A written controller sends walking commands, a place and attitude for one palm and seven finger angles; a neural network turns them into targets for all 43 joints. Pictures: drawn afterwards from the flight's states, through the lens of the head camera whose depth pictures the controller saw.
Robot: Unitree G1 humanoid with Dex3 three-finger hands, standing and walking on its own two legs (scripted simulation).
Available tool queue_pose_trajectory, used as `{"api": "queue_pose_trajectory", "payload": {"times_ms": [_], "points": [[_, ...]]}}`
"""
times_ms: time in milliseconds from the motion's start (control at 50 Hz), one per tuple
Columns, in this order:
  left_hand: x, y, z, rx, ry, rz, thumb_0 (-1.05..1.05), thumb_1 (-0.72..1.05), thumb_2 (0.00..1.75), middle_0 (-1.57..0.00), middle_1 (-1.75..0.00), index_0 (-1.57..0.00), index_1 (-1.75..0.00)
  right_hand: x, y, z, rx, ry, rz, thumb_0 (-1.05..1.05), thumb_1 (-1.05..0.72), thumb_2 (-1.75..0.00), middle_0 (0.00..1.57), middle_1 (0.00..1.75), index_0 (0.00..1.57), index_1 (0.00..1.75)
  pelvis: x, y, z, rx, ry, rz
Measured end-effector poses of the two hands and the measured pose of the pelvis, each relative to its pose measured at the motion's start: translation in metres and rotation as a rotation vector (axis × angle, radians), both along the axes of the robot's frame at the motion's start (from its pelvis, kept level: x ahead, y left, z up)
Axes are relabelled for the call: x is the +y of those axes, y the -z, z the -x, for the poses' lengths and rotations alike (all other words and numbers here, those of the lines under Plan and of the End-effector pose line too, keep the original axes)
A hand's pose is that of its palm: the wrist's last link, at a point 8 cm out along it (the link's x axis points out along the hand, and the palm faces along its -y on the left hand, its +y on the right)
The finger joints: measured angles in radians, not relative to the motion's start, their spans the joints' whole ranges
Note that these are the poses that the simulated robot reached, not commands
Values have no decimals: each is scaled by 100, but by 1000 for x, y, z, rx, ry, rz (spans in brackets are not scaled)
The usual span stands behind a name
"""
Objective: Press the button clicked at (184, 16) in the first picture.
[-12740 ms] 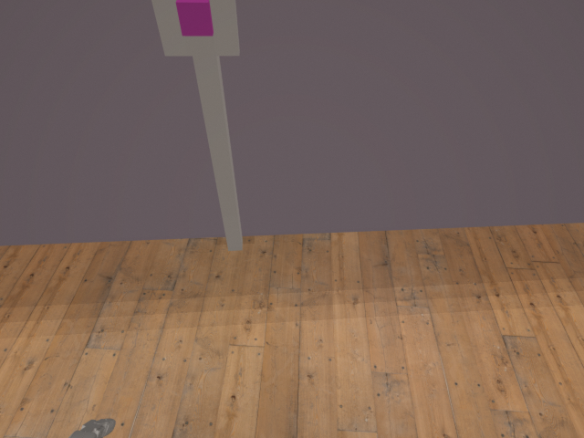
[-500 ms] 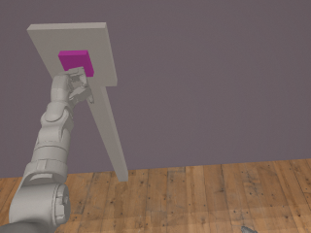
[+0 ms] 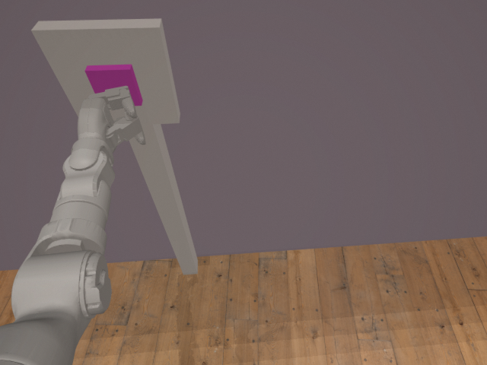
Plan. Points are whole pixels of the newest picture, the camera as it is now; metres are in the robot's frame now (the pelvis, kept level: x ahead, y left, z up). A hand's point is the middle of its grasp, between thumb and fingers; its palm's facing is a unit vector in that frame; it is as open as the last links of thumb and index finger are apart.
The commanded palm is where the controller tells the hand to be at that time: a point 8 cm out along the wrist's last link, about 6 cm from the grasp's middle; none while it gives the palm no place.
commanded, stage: press the button with the knuckle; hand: left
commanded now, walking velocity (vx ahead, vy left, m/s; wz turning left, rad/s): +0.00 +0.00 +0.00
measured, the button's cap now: (116, 84) +0.53 +0.21 +0.18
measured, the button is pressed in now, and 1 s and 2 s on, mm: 6 0 0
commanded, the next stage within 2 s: hold the button down briefly in 0.22 s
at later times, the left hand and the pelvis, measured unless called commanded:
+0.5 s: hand (135, 119) +0.48 +0.18 +0.15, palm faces +0.08 -1.00 -0.02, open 3.0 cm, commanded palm +0.48 +0.22 +0.15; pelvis -0.03 +0.00 -0.01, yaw +0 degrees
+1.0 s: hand (137, 126) +0.46 +0.17 +0.15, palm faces +0.09 -1.00 -0.01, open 3.1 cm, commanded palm +0.43 +0.22 +0.15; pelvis -0.02 +0.01 -0.01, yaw +0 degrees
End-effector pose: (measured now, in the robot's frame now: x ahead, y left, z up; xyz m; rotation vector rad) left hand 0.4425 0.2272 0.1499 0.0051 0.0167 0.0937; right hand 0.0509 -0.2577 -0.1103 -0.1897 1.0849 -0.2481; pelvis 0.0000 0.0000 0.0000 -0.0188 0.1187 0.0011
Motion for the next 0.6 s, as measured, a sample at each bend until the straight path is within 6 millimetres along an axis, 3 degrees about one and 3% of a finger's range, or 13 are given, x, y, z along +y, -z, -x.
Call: {"api": "queue_pose_trajectory", "payload": {"times_ms": [420, 600], "points": [[5, -1, -8, 2, 17, -22, 2, 78, 100, -129, -150, -133, -150, -6, 1, 69, 106, 37, 45, 1, -90, -90, 21, 30, 20, 30, 3, 6, 23, 39, -10, 19], [3, -1, -7, -2, 1, -23, 2, 79, 100, -129, -150, -132, -150, -1, 1, 84, 113, 33, 44, 1, -90, -90, 21, 30, 20, 30, 7, 8, 30, 45, -11, 21]]}}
